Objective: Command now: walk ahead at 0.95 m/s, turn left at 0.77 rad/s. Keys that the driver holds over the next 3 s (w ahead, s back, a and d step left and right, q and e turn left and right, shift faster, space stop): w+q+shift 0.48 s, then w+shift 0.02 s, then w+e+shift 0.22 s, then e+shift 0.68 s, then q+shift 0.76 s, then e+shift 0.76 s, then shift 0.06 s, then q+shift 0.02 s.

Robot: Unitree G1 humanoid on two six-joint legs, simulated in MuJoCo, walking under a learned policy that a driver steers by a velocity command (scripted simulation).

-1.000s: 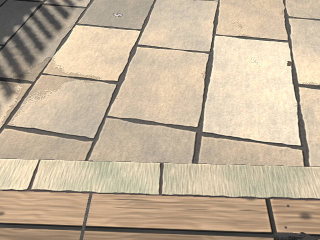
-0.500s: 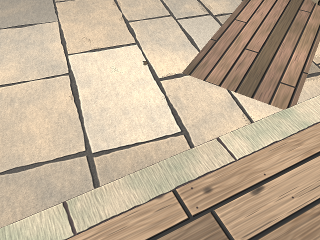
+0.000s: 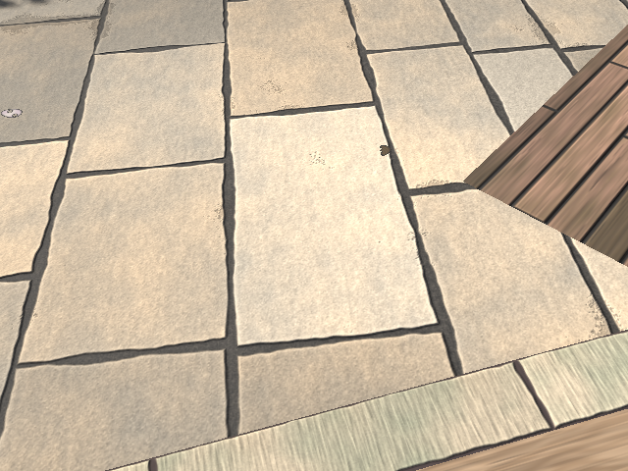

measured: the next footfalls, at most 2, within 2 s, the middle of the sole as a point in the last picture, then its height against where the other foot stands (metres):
left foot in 0.24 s outside the picture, level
right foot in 0.74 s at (305, 352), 0.14 m lower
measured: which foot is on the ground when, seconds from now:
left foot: up 0.00-0.22, down 0.24-0.74, up 0.76-1.00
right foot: down 0.00-0.20, up 0.22-0.72, down 0.74-1.00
